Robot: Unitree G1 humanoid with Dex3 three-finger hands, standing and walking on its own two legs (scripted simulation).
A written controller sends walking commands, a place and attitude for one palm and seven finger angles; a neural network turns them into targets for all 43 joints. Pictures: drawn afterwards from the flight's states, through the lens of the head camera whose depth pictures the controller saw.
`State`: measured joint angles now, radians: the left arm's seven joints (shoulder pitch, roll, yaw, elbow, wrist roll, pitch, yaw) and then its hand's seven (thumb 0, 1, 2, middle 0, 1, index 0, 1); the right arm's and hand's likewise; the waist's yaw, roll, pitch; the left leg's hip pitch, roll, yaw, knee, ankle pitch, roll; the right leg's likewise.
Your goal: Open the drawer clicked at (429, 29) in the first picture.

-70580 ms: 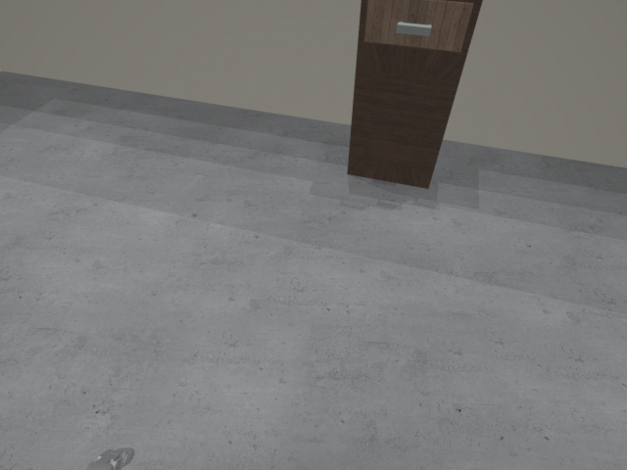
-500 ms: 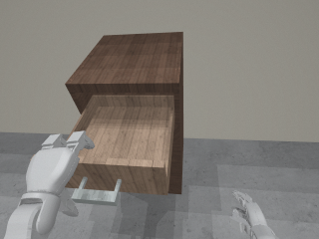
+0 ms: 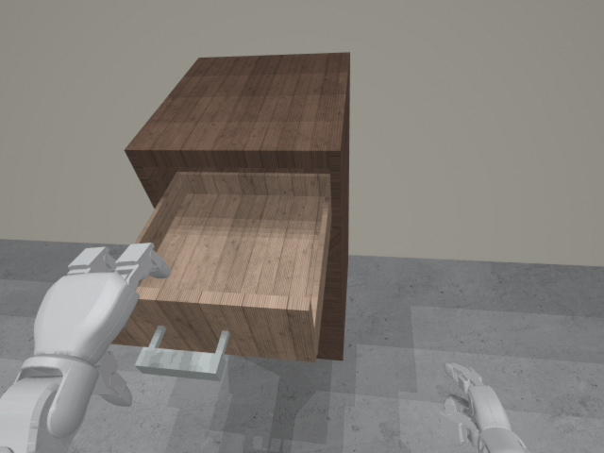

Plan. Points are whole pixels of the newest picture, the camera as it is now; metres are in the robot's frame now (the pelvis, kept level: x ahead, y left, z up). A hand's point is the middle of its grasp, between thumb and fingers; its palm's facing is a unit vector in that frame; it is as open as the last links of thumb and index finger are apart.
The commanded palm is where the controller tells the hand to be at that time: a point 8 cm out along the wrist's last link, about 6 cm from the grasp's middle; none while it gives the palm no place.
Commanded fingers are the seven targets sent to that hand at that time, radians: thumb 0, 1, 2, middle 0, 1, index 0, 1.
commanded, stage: draw the hand back to the body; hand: left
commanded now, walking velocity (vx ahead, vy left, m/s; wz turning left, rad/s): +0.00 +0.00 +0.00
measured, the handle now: (186, 349) +0.25 +0.23 -0.02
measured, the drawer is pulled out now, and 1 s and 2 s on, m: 0.30 0.30 0.30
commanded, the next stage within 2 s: step back with the hand held close in 1.36 s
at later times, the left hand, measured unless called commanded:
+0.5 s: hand (123, 325) +0.20 +0.23 +0.13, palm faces +0.29 -0.77 -0.56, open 13.7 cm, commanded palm +0.15 +0.27 +0.18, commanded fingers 0.00 -0.22 0.42 -0.28 -1.02 -0.28 -1.02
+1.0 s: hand (115, 313) +0.20 +0.23 +0.16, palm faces +0.38 -0.82 -0.42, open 10.0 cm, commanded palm +0.15 +0.28 +0.18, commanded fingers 0.00 0.65 0.80 -0.22 -0.46 -0.22 -0.46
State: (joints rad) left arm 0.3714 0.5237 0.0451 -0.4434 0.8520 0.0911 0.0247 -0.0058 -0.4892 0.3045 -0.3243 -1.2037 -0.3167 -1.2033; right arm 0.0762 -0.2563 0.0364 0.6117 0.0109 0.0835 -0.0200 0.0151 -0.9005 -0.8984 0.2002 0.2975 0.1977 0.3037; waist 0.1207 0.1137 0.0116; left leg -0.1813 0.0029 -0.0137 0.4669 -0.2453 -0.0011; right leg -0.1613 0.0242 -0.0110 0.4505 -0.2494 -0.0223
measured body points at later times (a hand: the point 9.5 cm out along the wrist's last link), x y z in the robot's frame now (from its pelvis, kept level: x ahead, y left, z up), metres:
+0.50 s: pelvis +0.01 +0.01 +0.00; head +0.01 -0.01 +0.45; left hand +0.18 +0.27 +0.16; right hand +0.23 -0.19 -0.08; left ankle +0.01 +0.12 -0.74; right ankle +0.00 -0.11 -0.74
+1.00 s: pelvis +0.02 +0.00 +0.00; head +0.01 -0.03 +0.45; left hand +0.17 +0.27 +0.18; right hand +0.22 -0.22 -0.08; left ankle +0.01 +0.12 -0.74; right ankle +0.00 -0.11 -0.74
